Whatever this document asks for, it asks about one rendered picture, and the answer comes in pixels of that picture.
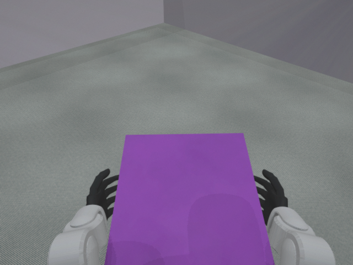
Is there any left robot forearm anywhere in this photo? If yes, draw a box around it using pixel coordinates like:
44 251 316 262
47 205 108 265

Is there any left robot hand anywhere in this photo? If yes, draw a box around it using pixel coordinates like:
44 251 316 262
86 169 119 220

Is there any carton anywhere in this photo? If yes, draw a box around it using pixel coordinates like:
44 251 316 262
104 133 275 265

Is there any right robot hand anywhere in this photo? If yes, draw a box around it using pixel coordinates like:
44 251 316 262
254 169 288 226

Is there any right robot forearm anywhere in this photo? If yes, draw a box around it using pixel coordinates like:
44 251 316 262
266 206 336 265

